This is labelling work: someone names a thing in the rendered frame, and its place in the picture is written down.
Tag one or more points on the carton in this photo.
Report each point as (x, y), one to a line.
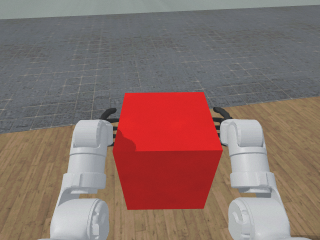
(166, 150)

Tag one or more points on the right robot upper arm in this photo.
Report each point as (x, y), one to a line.
(258, 218)

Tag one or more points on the right robot hand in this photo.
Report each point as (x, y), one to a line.
(226, 116)

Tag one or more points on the left robot upper arm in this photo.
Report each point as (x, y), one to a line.
(80, 219)

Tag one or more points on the robot right forearm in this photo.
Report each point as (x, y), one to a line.
(249, 161)

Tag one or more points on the robot left forearm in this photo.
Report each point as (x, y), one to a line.
(86, 167)

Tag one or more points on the left robot hand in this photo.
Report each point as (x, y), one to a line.
(105, 115)

